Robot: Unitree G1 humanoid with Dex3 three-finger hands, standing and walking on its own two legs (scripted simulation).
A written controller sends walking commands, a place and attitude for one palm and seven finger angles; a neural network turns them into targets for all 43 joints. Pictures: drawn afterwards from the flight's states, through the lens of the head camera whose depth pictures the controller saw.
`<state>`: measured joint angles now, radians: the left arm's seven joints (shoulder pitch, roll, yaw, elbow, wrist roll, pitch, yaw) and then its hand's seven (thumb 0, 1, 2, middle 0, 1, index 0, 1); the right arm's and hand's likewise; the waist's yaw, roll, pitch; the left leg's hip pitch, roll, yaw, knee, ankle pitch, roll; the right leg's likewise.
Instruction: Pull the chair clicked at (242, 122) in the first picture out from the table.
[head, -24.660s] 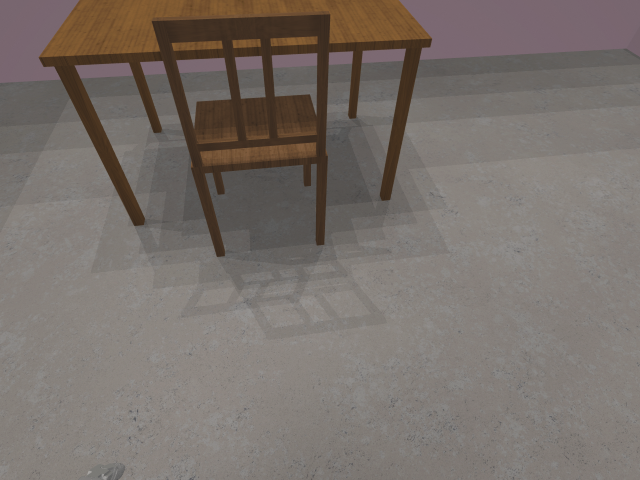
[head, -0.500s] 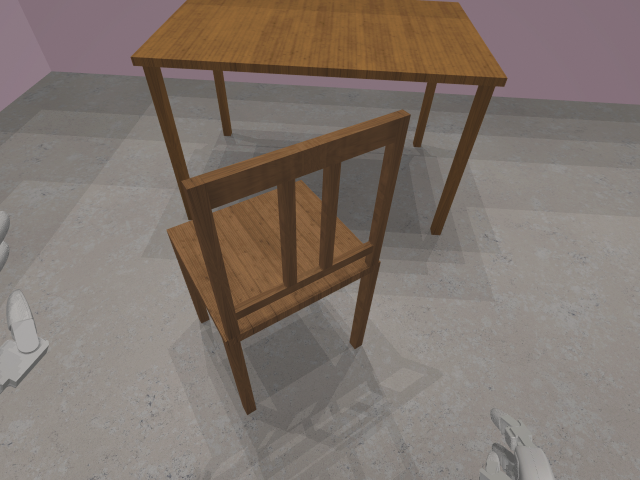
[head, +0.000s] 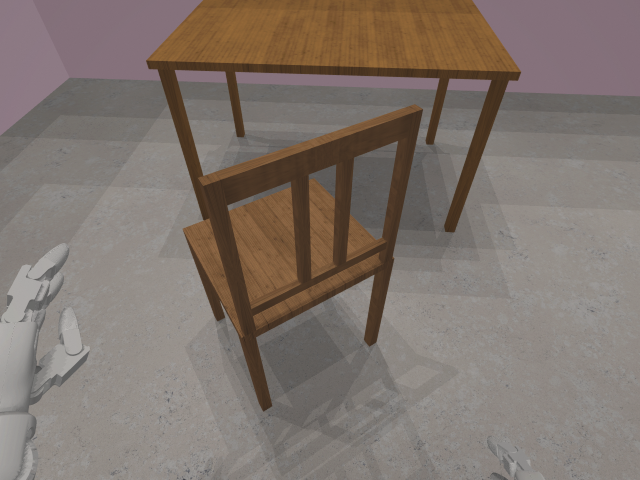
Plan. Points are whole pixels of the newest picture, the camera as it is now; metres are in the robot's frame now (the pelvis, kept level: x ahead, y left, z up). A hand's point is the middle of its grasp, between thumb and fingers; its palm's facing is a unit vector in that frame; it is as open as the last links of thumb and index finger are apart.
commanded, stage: let the arm hang, fingers relaxed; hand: left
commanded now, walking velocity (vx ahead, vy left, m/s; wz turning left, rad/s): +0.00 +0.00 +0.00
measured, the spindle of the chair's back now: (302, 233) +0.58 +0.08 -0.08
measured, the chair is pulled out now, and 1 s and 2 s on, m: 0.52 0.52 0.52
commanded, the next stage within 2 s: look to check the result in 1.04 s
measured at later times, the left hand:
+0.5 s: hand out of the picture +0.00 +0.17 -0.17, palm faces +0.06 -0.97 -0.22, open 7.2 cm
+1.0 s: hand out of the picture +0.04 +0.14 -0.17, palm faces +0.06 -0.98 -0.18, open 7.4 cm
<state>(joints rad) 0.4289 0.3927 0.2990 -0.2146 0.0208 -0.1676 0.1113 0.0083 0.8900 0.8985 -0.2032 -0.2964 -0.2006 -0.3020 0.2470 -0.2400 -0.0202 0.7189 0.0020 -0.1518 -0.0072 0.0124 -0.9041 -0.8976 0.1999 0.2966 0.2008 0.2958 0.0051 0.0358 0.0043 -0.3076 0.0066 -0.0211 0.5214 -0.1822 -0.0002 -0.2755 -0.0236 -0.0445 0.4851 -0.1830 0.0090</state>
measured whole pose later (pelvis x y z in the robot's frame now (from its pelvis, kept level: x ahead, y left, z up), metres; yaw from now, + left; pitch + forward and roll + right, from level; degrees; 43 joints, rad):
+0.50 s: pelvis +0.04 -0.01 +0.00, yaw +1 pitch -1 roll -1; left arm 0.37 0.18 0.01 1.06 0.01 0.03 0.03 0.00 0.94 0.90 -0.20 -0.29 -0.20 -0.30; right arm 0.36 -0.14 0.01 1.04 -0.01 0.00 -0.02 0.01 -0.91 -0.90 0.20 0.30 0.20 0.30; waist 0.01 0.01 0.05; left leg -0.25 0.01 -0.05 0.50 -0.24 -0.02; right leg -0.21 -0.02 -0.07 0.47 -0.24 -0.01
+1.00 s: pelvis +0.05 -0.02 +0.00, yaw +0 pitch -2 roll +0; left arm 0.32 0.12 0.01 1.07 0.01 0.01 0.04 0.01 0.92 0.90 -0.20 -0.29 -0.20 -0.30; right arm 0.35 -0.11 0.01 1.08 -0.01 -0.01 -0.04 0.01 -0.91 -0.90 0.20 0.30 0.20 0.29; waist 0.01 0.01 0.03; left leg -0.20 0.02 -0.04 0.47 -0.24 -0.03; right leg -0.19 -0.01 -0.06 0.47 -0.26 -0.02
